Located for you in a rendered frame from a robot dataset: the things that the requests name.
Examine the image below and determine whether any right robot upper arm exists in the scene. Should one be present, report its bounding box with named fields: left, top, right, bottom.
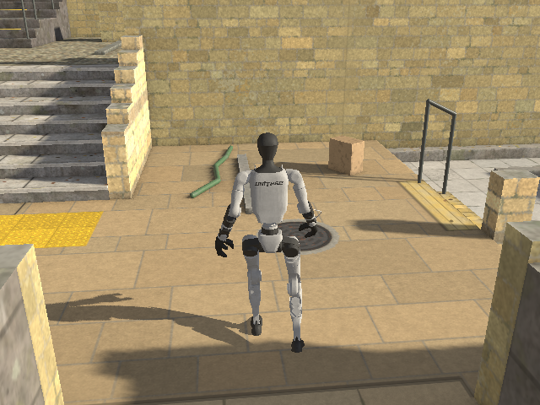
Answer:
left=286, top=169, right=311, bottom=214

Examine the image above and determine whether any robot right forearm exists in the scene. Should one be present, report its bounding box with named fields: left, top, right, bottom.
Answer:
left=302, top=201, right=317, bottom=227

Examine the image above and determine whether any left robot hand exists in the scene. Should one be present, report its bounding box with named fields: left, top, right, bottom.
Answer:
left=215, top=236, right=234, bottom=257

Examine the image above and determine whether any left robot upper arm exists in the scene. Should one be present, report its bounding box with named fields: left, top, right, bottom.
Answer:
left=228, top=170, right=251, bottom=218

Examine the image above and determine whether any robot left shin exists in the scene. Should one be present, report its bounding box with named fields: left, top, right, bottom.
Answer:
left=247, top=270, right=261, bottom=325

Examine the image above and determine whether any right robot hand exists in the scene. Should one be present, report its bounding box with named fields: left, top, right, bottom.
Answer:
left=299, top=223, right=318, bottom=238

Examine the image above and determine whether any robot left forearm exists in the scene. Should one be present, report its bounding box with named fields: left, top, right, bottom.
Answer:
left=218, top=205, right=236, bottom=241

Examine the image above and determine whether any humanoid robot head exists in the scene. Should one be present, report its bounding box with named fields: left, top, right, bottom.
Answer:
left=254, top=132, right=283, bottom=173

